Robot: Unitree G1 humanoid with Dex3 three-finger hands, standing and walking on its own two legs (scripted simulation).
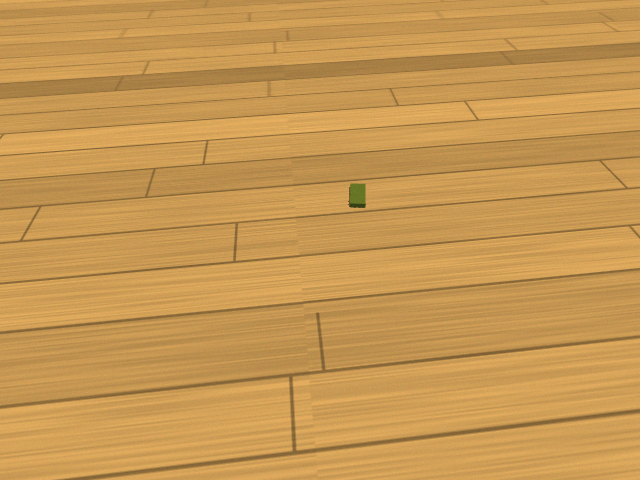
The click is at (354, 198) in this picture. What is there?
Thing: flat box
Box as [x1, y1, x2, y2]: [350, 183, 365, 207]
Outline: 350,183 350,206 364,207 364,184
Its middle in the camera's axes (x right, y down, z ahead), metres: +0.17 -0.24 +1.87
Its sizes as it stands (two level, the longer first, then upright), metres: 0.150 0.075 0.025
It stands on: the floor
